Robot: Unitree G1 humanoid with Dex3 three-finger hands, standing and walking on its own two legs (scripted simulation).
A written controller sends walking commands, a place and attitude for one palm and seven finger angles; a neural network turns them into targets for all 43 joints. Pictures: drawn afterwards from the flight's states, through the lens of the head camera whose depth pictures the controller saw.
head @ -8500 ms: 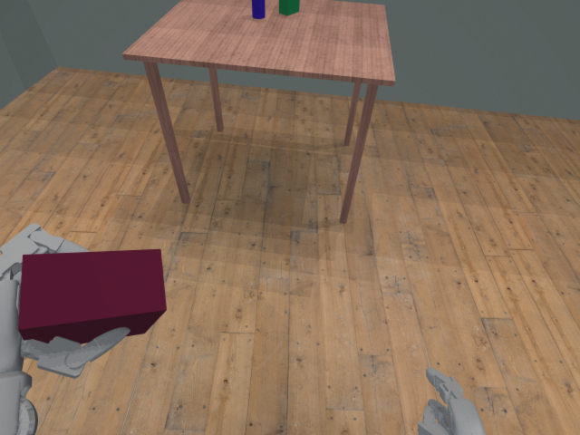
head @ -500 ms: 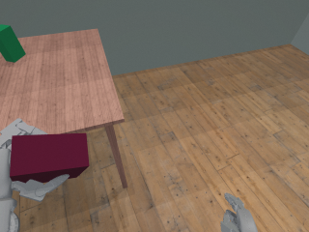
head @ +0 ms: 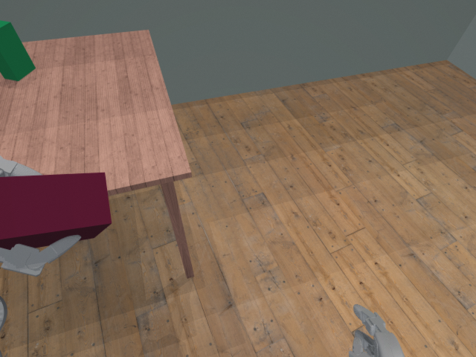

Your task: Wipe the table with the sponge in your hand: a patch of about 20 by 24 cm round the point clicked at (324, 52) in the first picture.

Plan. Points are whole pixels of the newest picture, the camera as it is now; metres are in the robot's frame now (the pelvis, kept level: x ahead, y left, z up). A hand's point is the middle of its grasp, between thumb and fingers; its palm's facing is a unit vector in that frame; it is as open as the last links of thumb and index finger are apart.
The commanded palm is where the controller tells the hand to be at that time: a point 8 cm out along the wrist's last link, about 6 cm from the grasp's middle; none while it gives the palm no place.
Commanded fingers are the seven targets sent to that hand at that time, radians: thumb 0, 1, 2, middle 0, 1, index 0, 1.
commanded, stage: look again from close up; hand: left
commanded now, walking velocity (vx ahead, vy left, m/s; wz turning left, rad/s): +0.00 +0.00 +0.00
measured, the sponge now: (66, 212) +0.25 +0.25 +0.16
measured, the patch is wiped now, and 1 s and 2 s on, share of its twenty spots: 0.00 0.00 0.00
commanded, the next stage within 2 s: shuffle to correct the standing spot in 0.10 s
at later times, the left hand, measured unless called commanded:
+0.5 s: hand (45, 199) +0.27 +0.28 +0.16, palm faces +0.38 -0.87 -0.33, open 10.2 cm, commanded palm +0.21 +0.32 +0.18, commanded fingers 0.00 0.10 1.30 -1.20 -1.60 -1.20 -1.60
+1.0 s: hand (48, 140) +0.36 +0.32 +0.17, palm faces +0.32 -0.85 -0.42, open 10.2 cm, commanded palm +0.29 +0.36 +0.18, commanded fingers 0.00 0.10 1.30 -1.20 -1.60 -1.20 -1.60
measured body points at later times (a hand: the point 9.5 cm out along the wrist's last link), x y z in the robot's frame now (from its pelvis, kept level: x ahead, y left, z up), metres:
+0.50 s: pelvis +0.05 +0.04 -0.01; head +0.05 +0.06 +0.44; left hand +0.24 +0.33 +0.17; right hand +0.24 -0.17 -0.06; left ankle +0.01 +0.10 -0.74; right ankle +0.05 -0.09 -0.74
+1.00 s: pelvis +0.10 +0.09 -0.02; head +0.13 +0.11 +0.43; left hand +0.33 +0.36 +0.19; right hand +0.24 -0.13 -0.10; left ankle +0.13 +0.20 -0.74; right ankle +0.10 +0.00 -0.72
